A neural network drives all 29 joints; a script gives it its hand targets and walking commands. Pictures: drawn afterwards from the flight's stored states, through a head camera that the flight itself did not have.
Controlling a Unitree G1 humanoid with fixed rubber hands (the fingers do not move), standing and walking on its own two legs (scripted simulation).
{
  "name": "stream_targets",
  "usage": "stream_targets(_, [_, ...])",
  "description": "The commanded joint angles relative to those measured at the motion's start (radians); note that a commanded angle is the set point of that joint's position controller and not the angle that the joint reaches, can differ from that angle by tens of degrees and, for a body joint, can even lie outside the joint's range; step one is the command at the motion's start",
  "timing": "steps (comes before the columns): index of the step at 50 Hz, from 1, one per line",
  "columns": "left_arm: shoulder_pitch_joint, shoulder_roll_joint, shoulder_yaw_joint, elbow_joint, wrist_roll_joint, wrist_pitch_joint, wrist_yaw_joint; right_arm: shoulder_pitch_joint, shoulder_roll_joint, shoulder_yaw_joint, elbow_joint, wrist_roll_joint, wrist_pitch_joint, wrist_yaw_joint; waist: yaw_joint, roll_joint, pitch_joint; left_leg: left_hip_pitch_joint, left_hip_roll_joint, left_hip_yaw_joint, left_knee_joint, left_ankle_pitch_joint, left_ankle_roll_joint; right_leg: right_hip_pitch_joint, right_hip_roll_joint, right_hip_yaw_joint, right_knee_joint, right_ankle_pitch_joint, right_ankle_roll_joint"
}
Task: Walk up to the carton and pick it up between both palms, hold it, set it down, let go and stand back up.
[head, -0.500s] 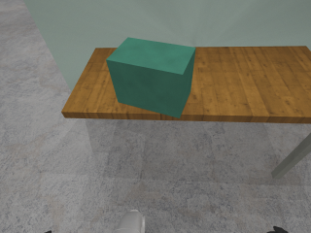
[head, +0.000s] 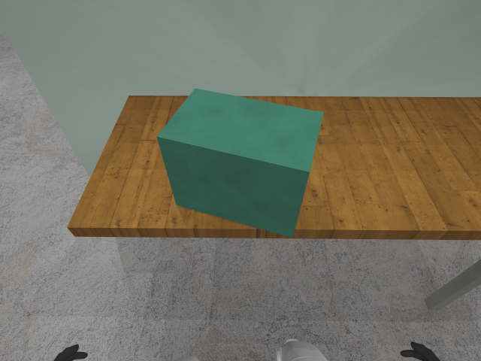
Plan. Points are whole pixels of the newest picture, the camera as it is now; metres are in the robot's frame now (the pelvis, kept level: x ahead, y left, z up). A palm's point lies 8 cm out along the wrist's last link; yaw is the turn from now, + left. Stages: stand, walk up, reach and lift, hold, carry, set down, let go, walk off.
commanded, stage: walk up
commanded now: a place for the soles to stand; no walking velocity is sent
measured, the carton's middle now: (243, 162) +0.50 +0.00 +0.02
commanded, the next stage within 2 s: none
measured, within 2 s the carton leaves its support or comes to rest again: neither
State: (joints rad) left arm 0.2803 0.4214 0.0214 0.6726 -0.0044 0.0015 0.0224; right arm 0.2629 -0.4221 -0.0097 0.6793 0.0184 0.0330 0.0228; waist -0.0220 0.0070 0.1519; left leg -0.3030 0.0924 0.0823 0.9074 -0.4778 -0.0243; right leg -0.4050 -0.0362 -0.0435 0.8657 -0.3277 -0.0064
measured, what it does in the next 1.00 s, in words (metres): shifts its weight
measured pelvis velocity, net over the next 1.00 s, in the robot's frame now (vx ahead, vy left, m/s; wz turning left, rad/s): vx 0.07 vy -0.02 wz -0.07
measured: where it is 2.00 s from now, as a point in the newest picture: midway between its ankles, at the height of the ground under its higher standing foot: outside the picture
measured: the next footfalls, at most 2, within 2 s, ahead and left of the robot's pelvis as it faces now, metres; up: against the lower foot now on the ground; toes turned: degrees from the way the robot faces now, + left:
left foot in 1.28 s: +0.22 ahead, +0.14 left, +0.00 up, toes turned -3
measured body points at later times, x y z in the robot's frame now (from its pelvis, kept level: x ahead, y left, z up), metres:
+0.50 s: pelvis +0.03 +0.01 +0.05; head +0.06 +0.00 +0.50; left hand +0.17 +0.31 -0.07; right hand +0.13 -0.30 -0.08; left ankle +0.01 +0.13 -0.69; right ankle +0.08 -0.12 -0.69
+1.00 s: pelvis +0.07 -0.02 +0.03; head +0.08 -0.04 +0.48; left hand +0.14 +0.28 -0.08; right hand +0.10 -0.33 -0.11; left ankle +0.01 +0.12 -0.68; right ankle +0.09 -0.12 -0.69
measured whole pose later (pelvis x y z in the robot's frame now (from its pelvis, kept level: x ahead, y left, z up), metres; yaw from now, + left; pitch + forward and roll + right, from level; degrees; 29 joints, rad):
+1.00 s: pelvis +0.07 -0.02 +0.03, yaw -4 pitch -4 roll +0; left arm 0.22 0.32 0.06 1.02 0.04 -0.03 -0.01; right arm 0.22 -0.35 -0.09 1.03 -0.04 0.01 0.03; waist 0.00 0.05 0.09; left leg -0.12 0.11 0.11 0.68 -0.48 0.01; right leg -0.25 0.00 -0.07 0.62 -0.28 -0.04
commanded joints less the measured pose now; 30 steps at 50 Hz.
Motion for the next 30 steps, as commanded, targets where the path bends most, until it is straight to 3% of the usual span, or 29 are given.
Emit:
stream_targets(1, [-0.061,0.309,0.083,-0.082,-0.010,-0.039,0.012,-0.038,-0.248,-0.072,-0.058,0.022,-0.016,-0.022,0.029,-0.115,-0.145,0.029,-0.010,-0.101,-0.144,0.086,0.037,0.044,-0.299,0.455,-0.399,0.152,-0.216])
stream_targets(3, [-0.134,0.275,0.059,-0.049,-0.022,-0.034,0.006,-0.027,-0.267,-0.080,-0.001,0.010,-0.032,-0.022,-0.002,-0.076,-0.150,0.127,0.036,-0.147,-0.279,0.319,0.052,0.018,-0.199,0.302,-0.320,0.292,-0.122])
stream_targets(5, [-0.156,0.253,0.038,-0.006,-0.026,-0.030,-0.002,-0.083,-0.267,-0.075,0.036,0.002,-0.045,-0.019,0.021,-0.094,-0.186,0.096,0.089,-0.173,-0.362,0.406,0.068,0.127,-0.132,0.183,-0.255,0.386,-0.057])
stream_targets(6, [-0.155,0.244,0.035,0.018,-0.027,-0.029,-0.002,-0.106,-0.263,-0.074,0.062,0.002,-0.050,-0.020,0.035,-0.103,-0.186,0.082,0.100,-0.164,-0.368,0.446,0.075,0.168,-0.124,0.157,-0.251,0.412,-0.050])
stream_targets(8, [-0.157,0.239,0.032,0.063,-0.029,-0.027,0.000,-0.114,-0.251,-0.067,0.111,0.003,-0.051,-0.021,0.047,-0.066,-0.231,0.129,0.077,-0.098,-0.365,0.498,0.073,0.217,-0.146,0.153,-0.266,0.501,-0.067])
stream_targets(9, [-0.174,0.243,0.031,0.080,-0.027,-0.029,-0.001,-0.103,-0.236,-0.060,0.133,0.004,-0.051,-0.021,0.031,-0.057,-0.250,0.154,0.070,-0.094,-0.374,0.509,0.073,0.229,-0.155,0.164,-0.276,0.526,-0.070])
stream_targets(13, [-0.227,0.233,0.031,0.154,-0.026,-0.021,-0.003,-0.153,-0.233,-0.055,0.200,0.002,-0.045,-0.018,0.038,-0.039,-0.224,0.193,0.080,-0.065,-0.442,0.476,0.073,0.223,-0.142,0.140,-0.333,0.502,-0.057])
stream_targets(15, [-0.261,0.211,0.024,0.196,-0.023,-0.018,-0.007,-0.186,-0.218,-0.054,0.222,0.005,-0.044,-0.017,0.042,-0.064,-0.223,0.196,0.083,-0.062,-0.484,0.415,0.072,0.221,-0.135,0.135,-0.374,0.439,-0.052])
stream_targets(17, [-0.279,0.196,0.021,0.222,-0.026,-0.015,-0.010,-0.217,-0.220,-0.053,0.247,0.001,-0.046,-0.016,0.047,-0.018,-0.206,0.182,0.091,-0.057,-0.538,0.389,0.072,0.235,-0.117,0.114,-0.393,0.401,-0.042])
stream_targets(22, [-0.297,0.194,0.022,0.316,-0.021,-0.025,-0.011,-0.240,-0.182,-0.055,0.314,0.011,-0.053,-0.011,0.033,-0.028,-0.223,0.231,0.087,-0.049,-0.576,0.401,0.064,0.259,-0.119,0.120,-0.453,0.423,-0.036])
stream_targets(25, [-0.313,0.184,0.022,0.346,-0.024,-0.027,-0.009,-0.251,-0.192,-0.060,0.348,0.007,-0.056,-0.013,0.026,0.012,-0.220,0.246,0.091,-0.046,-0.596,0.386,0.070,0.246,-0.103,0.114,-0.469,0.392,-0.037])
stream_targets(26, [-0.321,0.181,0.027,0.357,-0.019,-0.027,-0.009,-0.265,-0.192,-0.064,0.358,0.008,-0.055,-0.015,0.026,-0.021,-0.202,0.238,0.091,-0.034,-0.586,0.366,0.068,0.241,-0.100,0.102,-0.482,0.400,-0.031])
stream_targets(30, [-0.318,0.175,0.036,0.391,-0.018,-0.030,-0.007,-0.270,-0.171,-0.063,0.380,0.000,-0.055,-0.019,0.022,-0.002,-0.211,0.234,0.092,-0.044,-0.625,0.338,0.073,0.248,-0.099,0.115,-0.498,0.361,-0.033])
